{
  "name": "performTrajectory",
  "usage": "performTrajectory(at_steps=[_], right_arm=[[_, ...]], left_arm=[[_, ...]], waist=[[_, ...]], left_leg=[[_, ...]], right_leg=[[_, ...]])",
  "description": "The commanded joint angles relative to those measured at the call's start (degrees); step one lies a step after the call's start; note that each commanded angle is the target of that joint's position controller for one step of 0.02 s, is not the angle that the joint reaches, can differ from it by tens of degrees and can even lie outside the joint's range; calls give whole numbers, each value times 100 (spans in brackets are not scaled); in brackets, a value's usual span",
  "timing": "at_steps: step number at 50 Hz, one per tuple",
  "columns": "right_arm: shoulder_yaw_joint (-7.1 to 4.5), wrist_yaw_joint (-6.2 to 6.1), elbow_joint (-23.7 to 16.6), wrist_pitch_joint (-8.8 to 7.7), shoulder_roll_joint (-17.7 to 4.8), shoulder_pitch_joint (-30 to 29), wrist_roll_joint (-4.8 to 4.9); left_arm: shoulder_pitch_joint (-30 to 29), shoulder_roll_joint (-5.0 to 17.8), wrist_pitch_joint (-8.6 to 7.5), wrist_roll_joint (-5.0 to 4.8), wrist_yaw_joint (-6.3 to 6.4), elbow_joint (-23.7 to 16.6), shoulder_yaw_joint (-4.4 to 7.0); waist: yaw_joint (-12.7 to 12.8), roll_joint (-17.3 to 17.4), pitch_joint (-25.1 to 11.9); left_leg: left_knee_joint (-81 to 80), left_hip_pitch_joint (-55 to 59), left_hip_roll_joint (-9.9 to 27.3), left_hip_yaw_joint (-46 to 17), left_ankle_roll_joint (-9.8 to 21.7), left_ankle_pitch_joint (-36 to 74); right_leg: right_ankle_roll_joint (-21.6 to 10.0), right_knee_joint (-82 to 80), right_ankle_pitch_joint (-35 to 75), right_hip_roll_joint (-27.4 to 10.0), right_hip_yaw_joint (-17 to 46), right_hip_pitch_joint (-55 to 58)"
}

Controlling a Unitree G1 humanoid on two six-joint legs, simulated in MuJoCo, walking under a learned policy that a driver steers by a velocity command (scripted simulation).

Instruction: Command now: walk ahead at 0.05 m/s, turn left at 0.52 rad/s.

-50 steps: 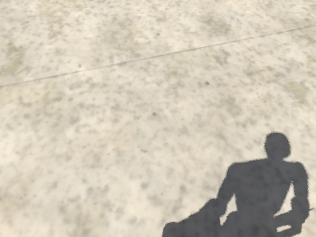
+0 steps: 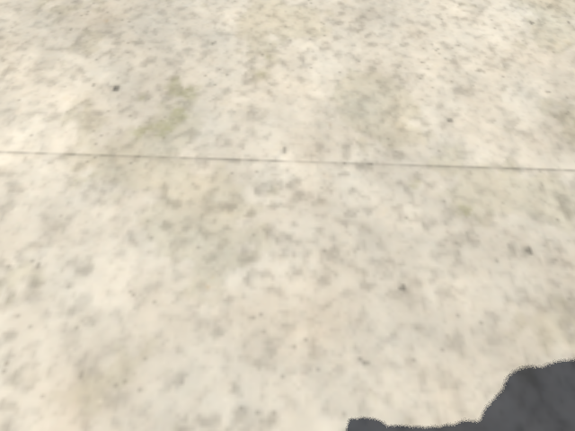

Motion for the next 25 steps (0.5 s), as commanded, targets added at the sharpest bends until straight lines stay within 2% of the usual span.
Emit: performTrajectory(at_steps=[1, 5, 11, 15, 17, 18, 19, 20, 21, 22, 23, 25], right_arm=[[-191, -26, -353, -19, -848, 139, -4], [-168, -55, -336, 28, -808, 316, -22], [-107, -78, -252, 51, -746, 371, -89], [-54, -68, -165, 89, -714, 326, -102], [-20, -95, -115, 118, -686, 271, -24], [16, -108, -91, 103, -587, 374, 6], [104, -101, -99, 63, -310, 538, 53], [93, -102, -114, 28, -338, 393, 151], [78, -96, 11, 22, -457, 310, 15], [99, -76, 70, 13, -370, 328, -1], [127, -73, 112, 2, -302, 271, -3], [152, -72, 189, -14, -352, 192, -49]], left_arm=[[586, 473, 138, 0, 23, -135, 123], [281, 519, 175, -42, 24, -240, 135], [268, 465, 141, -116, 41, -241, 83], [594, 433, 84, -195, 87, -143, 42], [1023, 359, 29, -194, 116, 19, 11], [1032, 474, -23, -149, 136, 35, 22], [940, 740, -69, -38, 154, -51, 39], [461, 930, -99, -23, 115, -178, 36], [131, 590, -157, -25, 81, -195, -53], [14, 433, -211, -68, 63, -176, -120], [70, 478, -226, -77, 60, -82, -121], [317, 643, -239, -105, 73, 60, -97]], waist=[[110, 535, -893], [-52, 631, -782], [-112, 658, -679], [-28, 675, -653], [202, 574, -636], [142, 385, -636], [10, -323, -789], [-125, -788, -431], [-118, -636, -357], [-185, -583, -454], [-184, -556, -429], [-119, -542, -487]], left_leg=[[-1095, 590, 1508, -1864, 458, -216], [-1311, 793, 1543, -2173, 316, -1192], [-1282, 870, 1541, -2272, 391, -1247], [-1144, 768, 1566, -2374, 474, -798], [-935, 562, 1414, -2265, 248, -654], [-821, 275, 1247, -2150, -7, -878], [-208, -27, 920, -1721, -273, -1441], [160, -180, 143, -851, -455, -1480], [687, 455, 338, -687, -471, -1576], [591, 734, 389, -687, -466, -1324], [327, 858, 430, -682, -487, -935], [-278, 1087, 569, -774, -528, -27]], right_leg=[[83, -247, 273, 34, 87, 72], [119, -752, 326, 63, 134, -24], [-53, -1608, -116, 252, 58, 558], [-266, -2658, -332, 456, -75, 1373], [-442, -4103, 442, 498, -141, 2166], [-533, -4621, 801, 222, 195, 2614], [-763, -5034, 595, -688, 1183, 2945], [-1203, -5235, 1193, -1470, 1978, 2260], [-1355, -5092, 1778, -1526, 1713, 1708], [-1214, -4972, 2039, -1243, 1376, 1706], [-1007, -4840, 2134, -955, 1069, 1805], [-714, -4545, 2480, -613, 782, 2148]])
Keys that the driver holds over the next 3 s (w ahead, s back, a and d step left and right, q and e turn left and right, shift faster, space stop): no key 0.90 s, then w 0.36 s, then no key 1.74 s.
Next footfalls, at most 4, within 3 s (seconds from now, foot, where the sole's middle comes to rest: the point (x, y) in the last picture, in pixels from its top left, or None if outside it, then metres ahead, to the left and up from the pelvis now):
0.38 right None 0.06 -0.13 -0.77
1.22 left None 0.15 0.10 -0.77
1.62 right None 0.39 -0.02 -0.77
1.92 left None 0.31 0.16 -0.77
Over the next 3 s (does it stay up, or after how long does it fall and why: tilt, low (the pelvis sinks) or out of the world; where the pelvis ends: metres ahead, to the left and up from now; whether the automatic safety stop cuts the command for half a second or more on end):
stays up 0.34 0.07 0.01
